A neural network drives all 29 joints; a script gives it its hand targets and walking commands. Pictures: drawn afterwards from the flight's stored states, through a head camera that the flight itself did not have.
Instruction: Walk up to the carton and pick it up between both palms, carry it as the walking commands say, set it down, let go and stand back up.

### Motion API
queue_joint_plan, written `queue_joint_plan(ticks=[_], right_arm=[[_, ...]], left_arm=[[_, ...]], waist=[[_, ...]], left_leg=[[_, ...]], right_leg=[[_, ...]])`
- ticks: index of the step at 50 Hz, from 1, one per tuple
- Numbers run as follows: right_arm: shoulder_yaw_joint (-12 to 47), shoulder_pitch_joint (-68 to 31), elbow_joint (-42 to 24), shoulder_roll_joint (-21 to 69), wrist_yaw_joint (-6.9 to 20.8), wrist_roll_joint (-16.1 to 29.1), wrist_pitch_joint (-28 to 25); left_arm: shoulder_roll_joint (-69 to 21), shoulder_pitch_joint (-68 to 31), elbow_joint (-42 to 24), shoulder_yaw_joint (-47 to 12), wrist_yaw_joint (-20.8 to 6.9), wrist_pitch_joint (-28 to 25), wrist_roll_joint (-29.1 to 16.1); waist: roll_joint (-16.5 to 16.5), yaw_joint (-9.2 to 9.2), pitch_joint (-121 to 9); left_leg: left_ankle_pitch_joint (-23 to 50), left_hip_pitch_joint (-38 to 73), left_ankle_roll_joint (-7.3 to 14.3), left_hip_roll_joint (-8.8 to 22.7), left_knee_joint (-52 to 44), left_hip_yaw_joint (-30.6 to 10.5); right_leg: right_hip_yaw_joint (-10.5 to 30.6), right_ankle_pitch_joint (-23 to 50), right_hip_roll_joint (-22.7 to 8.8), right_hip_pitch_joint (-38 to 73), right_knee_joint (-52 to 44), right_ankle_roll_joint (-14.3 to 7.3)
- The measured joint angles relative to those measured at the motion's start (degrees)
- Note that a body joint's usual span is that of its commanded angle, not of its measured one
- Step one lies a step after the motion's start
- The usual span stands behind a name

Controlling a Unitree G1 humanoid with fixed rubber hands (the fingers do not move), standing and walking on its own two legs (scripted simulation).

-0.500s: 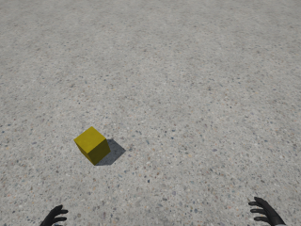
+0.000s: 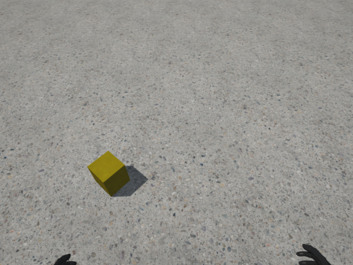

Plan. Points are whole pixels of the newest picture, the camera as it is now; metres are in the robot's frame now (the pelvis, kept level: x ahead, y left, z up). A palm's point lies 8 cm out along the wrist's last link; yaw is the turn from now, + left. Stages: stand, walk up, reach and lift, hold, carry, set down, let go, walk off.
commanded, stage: stand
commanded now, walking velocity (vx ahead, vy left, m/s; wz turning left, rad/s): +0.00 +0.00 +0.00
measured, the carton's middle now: (109, 173) +0.76 +0.44 -0.69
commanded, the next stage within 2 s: walk up in 0.62 s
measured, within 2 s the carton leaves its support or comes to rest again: neither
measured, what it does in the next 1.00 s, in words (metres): lifts its left foot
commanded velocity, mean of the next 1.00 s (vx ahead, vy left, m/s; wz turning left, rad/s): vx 0.00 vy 0.00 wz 0.00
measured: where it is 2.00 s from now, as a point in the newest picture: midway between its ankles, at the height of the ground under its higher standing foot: (142, 248)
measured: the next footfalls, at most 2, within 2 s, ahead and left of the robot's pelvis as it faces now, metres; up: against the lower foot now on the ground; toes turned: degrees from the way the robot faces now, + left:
left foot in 1.08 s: +0.13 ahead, +0.23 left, +0.00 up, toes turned +15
right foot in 1.36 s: +0.26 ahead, +0.02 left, +0.00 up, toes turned +17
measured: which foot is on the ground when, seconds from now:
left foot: down 0.00-0.82, up 0.84-1.00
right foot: down 0.00-1.00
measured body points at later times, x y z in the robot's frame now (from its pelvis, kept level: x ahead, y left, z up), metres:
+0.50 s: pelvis +0.00 +0.00 +0.00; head +0.01 +0.00 +0.45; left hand +0.11 +0.32 -0.11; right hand +0.11 -0.32 -0.11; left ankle +0.01 +0.12 -0.74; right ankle +0.01 -0.12 -0.74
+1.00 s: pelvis +0.02 +0.03 -0.01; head +0.03 +0.03 +0.44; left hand +0.08 +0.41 -0.08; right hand +0.18 -0.30 -0.09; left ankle +0.06 +0.18 -0.71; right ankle +0.01 -0.13 -0.74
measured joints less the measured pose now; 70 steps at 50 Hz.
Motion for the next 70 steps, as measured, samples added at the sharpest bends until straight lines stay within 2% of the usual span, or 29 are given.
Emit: queue_joint_plan(ticks=[40, 42, 43, 45, 47, 49, 52, 54, 55, 56, 58, 60, 64, 67, 68, 70], right_arm=[[-0.1, -0.3, 2.2, -0.3, -0.2, 0.1, 0.5], [-1.1, 1.2, -0.3, -1.0, 1.6, -0.6, 1.5], [-1.7, 2.2, -1.7, -1.5, 2.6, -1.0, 2.2], [-2.8, 3.7, -4.3, -2.4, 4.1, -1.8, 3.1], [-3.9, 4.7, -6.4, -3.5, 5.5, -1.9, 3.5], [-4.8, 5.3, -8.0, -4.5, 6.8, -1.7, 3.5], [-5.6, 5.9, -9.9, -5.5, 8.0, -1.0, 3.1], [-6.0, 6.5, -11.2, -6.4, 7.9, -0.9, 2.3], [-6.3, 6.7, -11.9, -6.9, 7.3, -1.0, 1.8], [-6.6, 7.2, -12.5, -7.2, 6.7, -1.0, 1.3], [-6.4, 8.5, -13.1, -6.4, 5.6, -0.4, 0.9], [-5.6, 10.2, -13.7, -5.2, 4.7, 0.1, 0.7], [-4.5, 13.4, -15.6, -4.1, 4.2, -0.2, 0.3], [-4.3, 15.3, -17.2, -4.3, 4.2, -0.6, 0.2], [-4.4, 16.0, -17.7, -4.5, 4.2, -0.7, 0.2], [-4.5, 16.6, -17.9, -4.3, 3.6, -0.7, 0.2]], left_arm=[[0.2, -0.2, 2.2, 0.2, 0.3, 0.6, -0.1], [0.4, 0.4, -0.1, 1.8, 0.0, -0.2, 0.2], [0.8, 1.1, -1.6, 2.8, 0.1, -0.8, 0.5], [2.1, 2.8, -4.3, 4.4, 0.6, -1.9, 1.0], [3.6, 4.3, -6.0, 5.6, 0.9, -2.6, 1.3], [5.3, 5.4, -7.2, 6.4, 0.9, -3.0, 1.5], [7.9, 6.5, -8.5, 7.1, 0.3, -2.9, 2.1], [9.2, 7.4, -9.3, 7.0, 0.0, -2.5, 2.3], [9.6, 7.7, -9.7, 6.9, -0.2, -2.2, 2.2], [9.5, 7.8, -10.0, 6.7, -0.3, -1.7, 1.9], [9.1, 7.6, -10.6, 5.9, -0.5, -1.1, 1.1], [8.3, 7.8, -11.3, 5.1, -0.9, -1.3, 0.6], [6.1, 9.3, -12.6, 4.2, -1.9, -2.0, 0.4], [4.9, 11.1, -13.9, 4.5, -2.2, -2.8, 0.4], [5.0, 11.9, -14.6, 4.7, -2.1, -3.4, 0.6], [5.4, 13.7, -15.9, 5.3, -1.5, -4.5, 1.3]], waist=[[0.0, 0.0, 0.1], [0.6, -0.77, 0.1], [0.9, -1.04, -0.1], [1.1, -0.87, -0.4], [1.3, -0.32, -0.2], [1.2, 0.23, 0.3], [0.3, 0.82, 0.8], [-0.4, 1.13, 0.5], [-1.0, 1.09, 0.6], [-1.1, 0.65, 0.8], [-2.0, -0.19, 1.2], [-2.7, -1.09, 1.0], [-1.8, -3.07, 0.2], [-0.3, -3.48, -0.2], [0.2, -3.47, -0.4], [0.9, -2.37, -1.0]], left_leg=[[0.9, 1.8, -0.1, 0.0, -2.9, 0.0], [-2.9, -1.1, 1.3, -0.1, 2.4, -1.7], [-6.3, -3.8, 1.7, -0.1, 8.2, -2.2], [-9.5, -9.9, 1.4, 0.2, 20.8, -2.7], [-9.7, -14.1, 0.5, 1.6, 26.7, -2.7], [-9.4, -16.3, -0.3, 3.6, 26.1, -2.2], [-7.2, -16.2, -0.2, 5.6, 19.4, -0.4], [-7.2, -13.9, 0.3, 5.2, 15.0, 1.2], [-4.5, -13.6, 0.2, 3.9, 14.9, 1.7], [-2.0, -14.4, 0.4, 2.7, 16.7, 1.5], [-3.4, -14.1, 1.0, 0.8, 18.3, 1.2], [-4.6, -12.3, 1.5, -0.6, 16.5, 0.5], [-4.9, -9.5, 2.2, -1.7, 13.7, -1.5], [-7.3, -8.6, 2.2, -1.7, 14.8, -2.9], [-9.2, -9.0, 2.5, -1.6, 16.8, -3.4], [-15.0, -12.1, 3.1, -2.9, 26.2, -6.4]], right_leg=[[0.1, 0.9, -0.1, 1.7, -2.8, 0.2], [-1.7, -0.4, -0.1, 1.4, -1.4, -0.3], [-2.9, -1.2, -0.3, 1.3, -0.7, -0.6], [-4.9, -2.1, -1.0, 1.5, -0.4, -0.7], [-6.5, -2.7, -1.9, 2.5, -0.6, -0.4], [-8.0, -3.5, -3.2, 3.5, -0.2, 0.4], [-9.8, -6.7, -5.9, 4.0, 3.3, 1.6], [-10.1, -11.2, -8.3, 2.6, 9.6, 1.1], [-9.1, -13.7, -10.0, 0.6, 15.4, -0.2], [-6.4, -17.4, -9.9, -2.6, 23.2, -0.8], [-1.1, -18.4, -7.4, -9.0, 36.4, -1.2], [0.0, -16.8, -5.8, -13.2, 39.8, -1.3], [-1.1, -15.9, -3.1, -16.1, 29.1, -1.1], [-2.4, -11.3, -1.2, -15.0, 19.3, -1.7], [-2.6, -9.3, -0.5, -13.8, 16.6, -2.1], [-3.3, -4.3, -0.3, -13.3, 17.3, -2.3]])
